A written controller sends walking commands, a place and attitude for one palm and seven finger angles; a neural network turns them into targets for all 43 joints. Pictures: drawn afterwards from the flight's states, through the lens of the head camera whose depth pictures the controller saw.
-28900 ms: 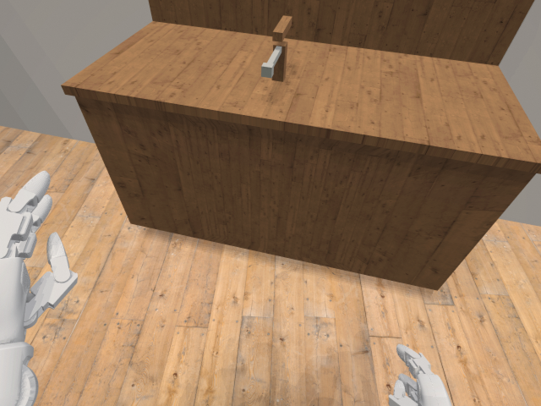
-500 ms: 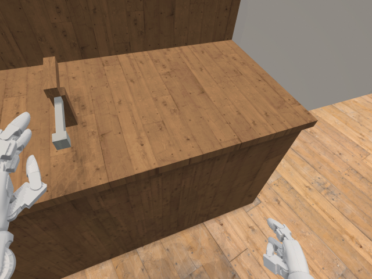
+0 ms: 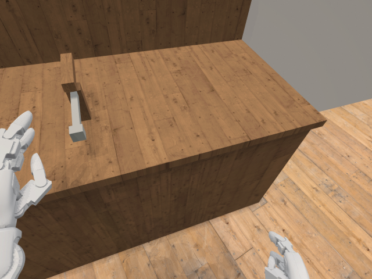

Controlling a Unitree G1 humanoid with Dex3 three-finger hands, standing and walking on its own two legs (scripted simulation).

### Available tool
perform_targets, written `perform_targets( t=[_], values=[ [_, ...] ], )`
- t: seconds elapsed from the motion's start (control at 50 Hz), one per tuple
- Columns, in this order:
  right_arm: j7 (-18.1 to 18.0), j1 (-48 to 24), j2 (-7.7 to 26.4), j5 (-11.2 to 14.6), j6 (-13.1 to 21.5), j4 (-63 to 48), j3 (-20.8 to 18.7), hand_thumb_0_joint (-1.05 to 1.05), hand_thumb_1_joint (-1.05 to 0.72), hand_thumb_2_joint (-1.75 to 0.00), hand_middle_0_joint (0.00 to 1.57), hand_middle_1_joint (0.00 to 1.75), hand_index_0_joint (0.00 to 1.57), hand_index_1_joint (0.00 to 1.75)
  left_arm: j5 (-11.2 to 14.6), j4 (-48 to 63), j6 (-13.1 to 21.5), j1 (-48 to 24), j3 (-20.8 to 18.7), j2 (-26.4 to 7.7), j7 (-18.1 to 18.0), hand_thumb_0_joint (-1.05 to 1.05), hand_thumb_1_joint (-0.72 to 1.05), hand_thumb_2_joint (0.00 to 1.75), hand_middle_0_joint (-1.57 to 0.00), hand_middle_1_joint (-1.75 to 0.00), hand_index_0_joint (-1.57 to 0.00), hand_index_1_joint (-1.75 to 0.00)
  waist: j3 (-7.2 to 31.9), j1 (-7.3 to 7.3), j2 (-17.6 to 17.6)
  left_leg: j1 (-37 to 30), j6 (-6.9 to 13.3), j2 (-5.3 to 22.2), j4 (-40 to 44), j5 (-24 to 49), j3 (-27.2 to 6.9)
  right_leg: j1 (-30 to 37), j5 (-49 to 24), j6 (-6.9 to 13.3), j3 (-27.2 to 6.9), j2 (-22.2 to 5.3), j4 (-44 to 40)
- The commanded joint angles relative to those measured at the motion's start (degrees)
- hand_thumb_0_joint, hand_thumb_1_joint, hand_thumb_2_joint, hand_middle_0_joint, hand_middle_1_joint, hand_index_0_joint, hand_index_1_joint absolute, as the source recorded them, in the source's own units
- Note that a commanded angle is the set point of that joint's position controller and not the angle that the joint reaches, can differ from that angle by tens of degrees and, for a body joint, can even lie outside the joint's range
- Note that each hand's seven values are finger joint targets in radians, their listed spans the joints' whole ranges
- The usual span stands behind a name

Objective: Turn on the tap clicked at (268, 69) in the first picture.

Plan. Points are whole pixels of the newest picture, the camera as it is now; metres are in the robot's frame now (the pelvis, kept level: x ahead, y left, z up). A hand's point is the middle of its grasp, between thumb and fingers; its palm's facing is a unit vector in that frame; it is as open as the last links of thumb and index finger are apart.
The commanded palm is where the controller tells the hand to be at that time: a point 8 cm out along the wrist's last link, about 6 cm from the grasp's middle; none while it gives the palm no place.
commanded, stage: look again from close up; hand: left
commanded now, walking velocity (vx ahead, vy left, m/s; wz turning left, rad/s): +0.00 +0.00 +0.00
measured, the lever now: (77, 133) +0.38 +0.29 +0.08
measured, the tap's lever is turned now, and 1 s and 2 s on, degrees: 0 0 0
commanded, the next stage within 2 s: come to a stop and stand still in 0.28 s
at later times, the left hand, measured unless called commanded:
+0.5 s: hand (58, 181) +0.22 +0.23 +0.15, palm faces +0.40 -0.85 -0.35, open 7.4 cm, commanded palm +0.17 +0.27 +0.17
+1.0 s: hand (78, 182) +0.23 +0.21 +0.14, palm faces +0.26 -0.89 -0.38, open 7.4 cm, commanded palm +0.17 +0.26 +0.17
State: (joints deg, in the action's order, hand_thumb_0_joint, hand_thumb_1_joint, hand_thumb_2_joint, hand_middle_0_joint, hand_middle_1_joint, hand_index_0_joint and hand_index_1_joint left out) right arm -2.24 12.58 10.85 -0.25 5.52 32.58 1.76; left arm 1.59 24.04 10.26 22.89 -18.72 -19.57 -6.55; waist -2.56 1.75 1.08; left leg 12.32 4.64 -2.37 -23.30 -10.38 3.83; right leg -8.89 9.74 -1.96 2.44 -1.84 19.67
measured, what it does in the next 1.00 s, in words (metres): stands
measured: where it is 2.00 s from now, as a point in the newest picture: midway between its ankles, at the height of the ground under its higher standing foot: outside the picture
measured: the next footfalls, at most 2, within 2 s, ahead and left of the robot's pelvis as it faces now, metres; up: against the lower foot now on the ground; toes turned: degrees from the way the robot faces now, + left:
none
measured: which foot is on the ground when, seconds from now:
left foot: down 0.00-1.00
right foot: down 0.00-1.00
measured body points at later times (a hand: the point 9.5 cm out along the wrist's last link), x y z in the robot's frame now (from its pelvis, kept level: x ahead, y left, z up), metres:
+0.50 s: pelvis +0.01 -0.02 +0.00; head +0.03 +0.00 +0.45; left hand +0.20 +0.28 +0.17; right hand +0.20 -0.24 -0.07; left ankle +0.03 +0.06 -0.74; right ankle +0.01 -0.15 -0.74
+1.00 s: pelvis +0.00 -0.01 +0.00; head +0.03 +0.00 +0.44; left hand +0.21 +0.25 +0.16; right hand +0.17 -0.24 -0.08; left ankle +0.03 +0.06 -0.74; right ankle +0.01 -0.15 -0.74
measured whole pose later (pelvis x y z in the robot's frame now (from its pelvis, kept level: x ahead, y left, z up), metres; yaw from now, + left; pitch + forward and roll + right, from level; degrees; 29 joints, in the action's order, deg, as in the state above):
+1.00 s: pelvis +0.00 -0.01 +0.00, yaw -2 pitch +0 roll -1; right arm 0.5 12.0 13.3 -0.9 8.4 32.5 1.7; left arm 1.6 27.3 12.0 26.0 -17.0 -19.2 -4.5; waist -3.5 0.3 0.3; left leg 14.8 3.9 -1.0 -27.4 -12.8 5.4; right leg -12.7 12.2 -1.3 -0.2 -0.3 25.0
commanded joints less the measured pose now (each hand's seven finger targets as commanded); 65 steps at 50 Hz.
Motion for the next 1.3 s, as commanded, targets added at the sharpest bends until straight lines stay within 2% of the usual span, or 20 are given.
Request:
perform_targets(
  t=[0.0, 0.22, 0.38, 0.6, 0.66, 0.68, 0.7, 0.72, 0.74, 0.76, 0.8, 0.86, 0.9, 0.96, 0.98, 1.0, 1.04, 1.08, 1.18, 1.28],
  values=[
    [-0.9, -6.39, 7.56, 0.14, 3.57, -9.3, -3.21, 0.0, -0.9, -0.9, 0.2, 0.3, 0.2, 0.3, 0.15, 14.02, 4.32, -5.31, -6.02, -9.22, -1.22, 0.0, 0.9, 0.9, -0.2, -0.3, -0.2, -0.3, 7.68, 0.06, -5.46, 2.18, -5.29, 4.61, 7.73, -3.23, -7.33, 5.48, -3.05, 2.14, -1.35, 1.95, -0.64],
    [-0.9, -5.83, 7.64, 0.32, 3.22, -8.8, -3.49, 0.0, -0.9, -0.9, 0.2, 0.3, 0.2, 0.3, 0.75, 13.05, 4.28, -2.65, -6.24, -9.09, -1.23, 0.0, 0.9, 0.9, -0.2, -0.3, -0.2, -0.3, 8.87, 0.11, -4.15, -0.76, -6.03, 4.16, 5.21, 6.38, -6.53, 4.69, -6.55, 2.07, -1.11, 1.71, -0.75],
    [-1.22, -6.43, 7.84, 0.28, 2.62, -8.73, -3.52, 0.0, -0.9, -0.9, 0.2, 0.3, 0.2, 0.3, 1.09, 13.77, 3.64, -2.9, -7.38, -10.75, -1.27, 0.0, 0.9, 0.9, -0.2, -0.3, -0.2, -0.3, 9.18, 0.03, -4.1, -2.11, -5.57, 3.35, 4.21, 7.76, -5.5, 3.92, -8.11, 1.83, -1.3, 1.6, -2.02],
    [-1.26, -5.9, 7.55, 0.49, 1.82, -9.05, -3.44, 0.0, -0.9, -0.9, 0.2, 0.3, 0.2, 0.3, 1.73, 14.43, 2.99, -1.94, -6.04, -9.37, -1.35, 0.0, 0.9, 0.9, -0.2, -0.3, -0.2, -0.3, 9.8, -0.3, -3.41, -2.35, -5.27, 2.99, 3.58, 9.54, -5.46, 5.04, -9.73, 1.67, -1.11, 1.19, -2.88],
    [-1.26, -5.7, 7.89, 0.57, 1.75, -9.1, -3.61, 0.0, -0.9, -0.9, 0.2, 0.3, 0.2, 0.3, 1.67, 15.22, 3.12, -2.46, -6.16, -9.88, -1.37, 0.0, 0.9, 0.9, -0.2, -0.3, -0.2, -0.3, 9.79, -0.38, -5.13, -2.33, -5.47, 2.85, 4.15, 9.45, -5.54, 4.84, -8.96, 1.55, -1.07, 1.69, -2.75],
    [-4.95, 4.05, 11.49, 3.87, 2.13, -18.8, 9.29, 0.0, -0.9, -0.9, 0.2, 0.3, 0.2, 0.3, -1.98, 36.37, 13.24, -57.12, -21.61, -59.64, -2.87, 0.0, 0.9, 0.9, -0.2, -0.3, -0.2, -0.3, -0.86, -3.95, -17.81, 13.42, -1.79, 2.09, 3.67, -3.17, -7.37, 6.12, 2.38, -1.81, -2.55, 5.2, 2.11],
    [-3.52, -1.08, 2.31, 3.7, 4.27, -11.8, 0.31, 0.0, -0.9, -0.9, 0.2, 0.3, 0.2, 0.3, -2.19, 5.06, 8.06, -31.66, -18.75, -22.62, -1.42, 0.0, 0.9, 0.9, -0.2, -0.3, -0.2, -0.3, 7.02, 0.73, -5.4, 4.71, -2.42, 9.49, 2.35, -4.28, -10.32, -5.96, 11.08, 1.92, -1.28, -1.2, 4.26],
    [-1.44, -6.13, 6.81, 0.33, 4.65, -9.57, -0.19, 0.0, -0.9, -0.9, 0.2, 0.3, 0.2, 0.3, -0.78, 7.69, 7.09, -26.81, -14.56, -21.52, -1.36, 0.0, 0.9, 0.9, -0.2, -0.3, -0.2, -0.3, 4.02, 0.31, -4.08, 3.75, -3.76, 6.83, 3.6, -3.93, -8.13, -4.74, 9.97, 3.12, -1.07, -0.59, 0.77],
    [-0.65, -3.69, 11.04, -0.62, 4.95, -9.0, -2.49, 0.0, -0.9, -0.9, 0.2, 0.3, 0.2, 0.3, -0.04, 0.7, 6.54, -20.16, -15.01, -22.17, -1.7, 0.0, 0.9, 0.9, -0.2, -0.3, -0.2, -0.3, 5.14, 1.17, -2.54, 0.72, -4.17, 5.92, -0.25, -2.1, -6.26, -6.11, 3.92, 4.66, -4.83, -1.38, -1.07],
    [0.26, -1.7, 10.34, -0.58, 5.53, -9.47, -2.92, 0.0, -0.9, -0.9, 0.2, 0.3, 0.2, 0.3, 0.87, 0.0, 6.94, -14.85, -11.32, -17.59, -0.5, 0.0, 0.9, 0.9, -0.2, -0.3, -0.2, -0.3, 9.14, 1.01, -0.74, 0.44, -4.21, 5.23, -2.63, -0.78, -6.29, -5.0, -0.58, 5.48, -7.98, -3.42, -0.63],
    [2.02, 0.32, 9.45, 0.01, 6.12, -9.31, -3.02, 0.0, -0.9, -0.9, 0.2, 0.3, 0.2, 0.3, 2.22, 4.49, 6.61, -3.81, -5.6, -9.23, 0.71, 0.0, 0.9, 0.9, -0.2, -0.3, -0.2, -0.3, 14.57, 1.03, -4.15, -3.13, -4.32, 5.72, -2.96, 5.98, -5.79, -0.14, -7.19, 5.36, -7.15, -3.79, 2.06],
    [3.17, -4.13, 10.2, -0.15, 6.88, -9.45, -3.43, 0.0, -0.9, -0.9, 0.2, 0.3, 0.2, 0.3, 1.13, 13.23, 5.18, 0.61, -2.53, -7.16, 1.03, 0.0, 0.9, 0.9, -0.2, -0.3, -0.2, -0.3, 10.59, 0.55, -1.91, -3.4, -3.91, 6.41, -1.52, 9.9, -5.47, -1.93, -9.8, 3.93, -5.93, -2.44, 1.78],
    [2.72, -5.23, 10.2, -0.07, 6.72, -9.28, -3.45, 0.0, -0.9, -0.9, 0.2, 0.3, 0.2, 0.3, 0.65, 13.72, 4.36, 2.19, -4.94, -8.73, 0.54, 0.0, 0.9, 0.9, -0.2, -0.3, -0.2, -0.3, 10.21, 0.33, -1.51, -4.0, -3.86, 7.51, -0.17, 13.2, -5.27, -1.72, -9.92, 2.85, -3.48, -1.0, 3.45],
    [1.14, -7.58, 9.49, -0.44, 5.84, -9.9, -2.88, 0.0, -0.9, -0.9, 0.2, 0.3, 0.2, 0.3, 0.46, 13.31, 4.23, 0.26, -10.61, -12.45, 0.01, 0.0, 0.9, 0.9, -0.2, -0.3, -0.2, -0.3, 7.39, 0.18, 1.65, -1.01, -3.86, 7.1, 1.52, 8.12, -5.57, -2.22, -6.77, 2.39, -3.05, -0.67, 2.99],
    [0.54, -8.16, 9.66, -0.45, 5.25, -10.12, -2.81, 0.0, -0.9, -0.9, 0.2, 0.3, 0.2, 0.3, 0.57, 16.59, 4.56, -2.87, -13.83, -16.84, -0.55, 0.0, 0.9, 0.9, -0.2, -0.3, -0.2, -0.3, 7.97, 0.01, -0.99, -1.22, -3.77, 6.96, 2.14, 7.22, -5.36, -1.56, -6.3, 2.48, -3.35, -0.5, 3.99],
    [0.06, -7.96, 8.66, -0.45, 4.99, -10.11, -2.6, 0.0, -0.9, -0.9, 0.2, 0.3, 0.2, 0.3, 0.9, 14.51, 4.39, -1.95, -12.43, -13.58, -0.56, 0.0, 0.9, 0.9, -0.2, -0.3, -0.2, -0.3, 8.2, 0.03, -2.07, -0.7, -3.59, 7.15, 2.28, 7.52, -5.35, -0.44, -6.32, 2.44, -2.73, -0.66, 4.19],
    [-0.23, -7.79, 8.62, -0.11, 5.02, -10.44, -2.65, 0.0, -0.9, -0.9, 0.2, 0.3, 0.2, 0.3, 1.24, 16.89, 4.25, -3.2, -11.98, -13.67, -0.86, 0.0, 0.9, 0.9, -0.2, -0.3, -0.2, -0.3, 9.4, 0.37, -7.38, -1.31, -3.48, 6.91, 2.07, 7.53, -4.82, 1.01, -6.96, 2.58, -3.42, -0.78, 4.2],
    [-0.27, -7.96, 8.66, -0.2, 5.39, -10.54, -2.56, 0.0, -0.9, -0.9, 0.2, 0.3, 0.2, 0.3, 1.13, 21.36, 4.33, -4.98, -11.56, -14.24, -1.15, 0.0, 0.9, 0.9, -0.2, -0.3, -0.2, -0.3, 11.37, 0.41, -9.33, -2.43, -3.57, 6.98, 1.35, 8.99, -5.14, 2.38, -7.94, 2.65, -3.02, -0.64, 4.73],
    [0.18, -7.61, 9.31, -0.24, 6.59, -9.5, -2.9, 0.0, -0.9, -0.9, 0.2, 0.3, 0.2, 0.3, 0.86, 19.86, 3.9, -2.28, -6.57, -8.86, -1.26, 0.0, 0.9, 0.9, -0.2, -0.3, -0.2, -0.3, 11.0, 0.0, -5.86, -4.12, -3.81, 6.78, 1.35, 5.05, -5.41, 0.92, -6.98, 2.83, -3.39, -0.72, 2.81],
    [0.15, -7.56, 9.32, -0.41, 5.45, -8.09, -3.13, 0.0, -0.9, -0.9, 0.2, 0.3, 0.2, 0.3, 0.3, 10.99, 2.89, -1.8, -5.74, -7.39, -1.39, 0.0, 0.9, 0.9, -0.2, -0.3, -0.2, -0.3, 4.08, -0.5, -2.56, -0.61, -4.22, 7.07, 4.87, -7.67, -6.39, -4.3, 2.23, 2.59, -4.13, -0.02, -0.69]
  ],
)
